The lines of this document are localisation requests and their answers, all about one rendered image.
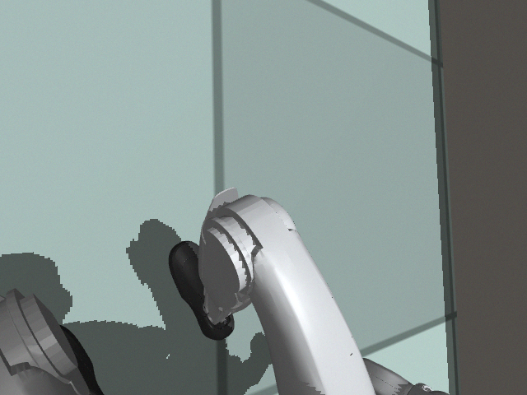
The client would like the left robot foot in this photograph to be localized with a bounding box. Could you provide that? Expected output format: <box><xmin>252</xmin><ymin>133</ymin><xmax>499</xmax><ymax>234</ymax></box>
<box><xmin>59</xmin><ymin>325</ymin><xmax>104</xmax><ymax>395</ymax></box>

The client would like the right robot hand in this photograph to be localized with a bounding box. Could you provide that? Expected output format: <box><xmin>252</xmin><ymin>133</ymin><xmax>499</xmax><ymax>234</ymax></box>
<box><xmin>362</xmin><ymin>358</ymin><xmax>414</xmax><ymax>395</ymax></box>

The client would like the right robot foot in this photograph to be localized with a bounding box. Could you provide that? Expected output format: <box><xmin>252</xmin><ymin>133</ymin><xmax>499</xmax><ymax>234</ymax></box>
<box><xmin>169</xmin><ymin>241</ymin><xmax>235</xmax><ymax>341</ymax></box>

